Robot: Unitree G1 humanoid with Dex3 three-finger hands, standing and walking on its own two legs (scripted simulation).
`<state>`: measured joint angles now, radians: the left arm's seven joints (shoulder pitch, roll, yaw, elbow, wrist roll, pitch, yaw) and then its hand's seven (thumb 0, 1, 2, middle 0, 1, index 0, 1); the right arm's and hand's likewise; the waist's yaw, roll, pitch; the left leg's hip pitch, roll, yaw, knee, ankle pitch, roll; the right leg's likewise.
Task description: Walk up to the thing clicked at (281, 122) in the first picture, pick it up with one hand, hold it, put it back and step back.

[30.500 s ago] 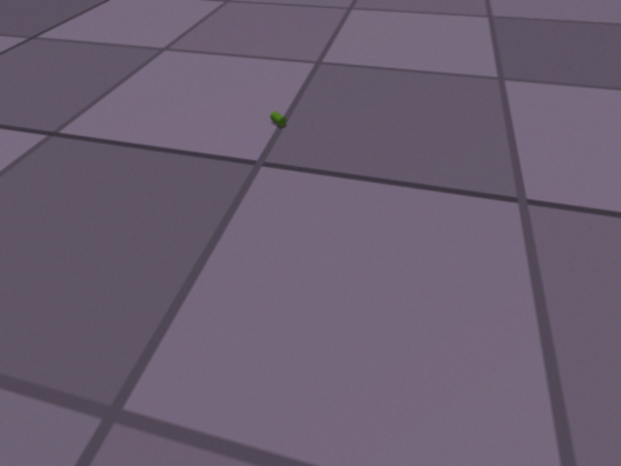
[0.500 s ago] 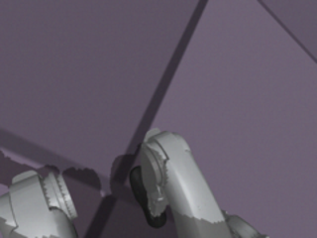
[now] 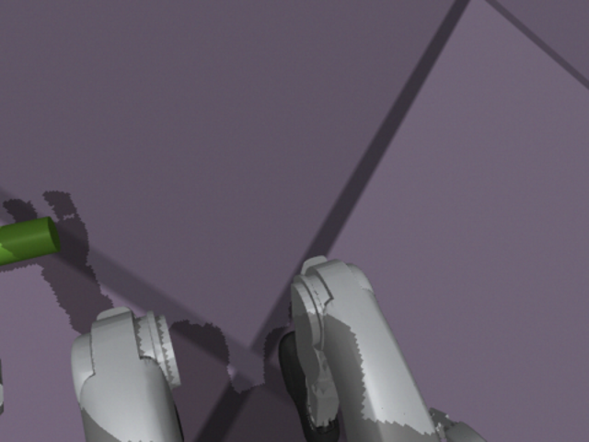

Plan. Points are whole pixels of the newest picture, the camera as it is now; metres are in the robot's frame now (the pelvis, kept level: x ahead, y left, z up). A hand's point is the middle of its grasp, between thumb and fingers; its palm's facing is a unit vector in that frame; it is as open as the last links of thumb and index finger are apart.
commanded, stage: withdraw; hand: left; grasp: from above
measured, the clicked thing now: (19, 241) +0.45 +0.32 -0.29
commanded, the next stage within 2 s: home in 0.50 s
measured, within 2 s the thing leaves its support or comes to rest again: neither
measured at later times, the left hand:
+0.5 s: hand out of the picture +0.41 +0.33 -0.13, palm faces -0.50 -0.08 -0.86, open 13.3 cm
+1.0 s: hand out of the picture +0.40 +0.32 -0.06, palm faces -0.31 -0.34 -0.89, open 10.6 cm
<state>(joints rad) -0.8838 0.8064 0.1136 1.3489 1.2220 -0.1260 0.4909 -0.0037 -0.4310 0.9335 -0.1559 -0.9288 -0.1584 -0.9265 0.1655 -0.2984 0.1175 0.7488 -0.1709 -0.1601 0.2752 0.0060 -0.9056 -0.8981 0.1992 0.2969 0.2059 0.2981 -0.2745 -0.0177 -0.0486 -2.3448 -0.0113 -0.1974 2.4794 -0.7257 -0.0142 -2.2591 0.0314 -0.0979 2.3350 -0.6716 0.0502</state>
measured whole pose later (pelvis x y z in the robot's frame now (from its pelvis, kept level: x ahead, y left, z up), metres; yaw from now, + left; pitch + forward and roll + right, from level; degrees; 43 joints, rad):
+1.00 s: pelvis +0.00 +0.00 +0.07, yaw +5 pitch +36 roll -8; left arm -0.66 0.61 0.09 0.98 0.86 -0.02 0.19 0.00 0.25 0.85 -0.23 -0.48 -0.22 -0.49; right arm 0.21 -0.25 0.02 0.69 -0.05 -0.02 0.17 0.01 -0.90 -0.89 0.20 0.30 0.21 0.30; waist -0.17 0.06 -0.16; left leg -2.16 0.00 -0.11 2.23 -0.70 0.00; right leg -2.11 0.01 -0.03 2.14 -0.67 0.06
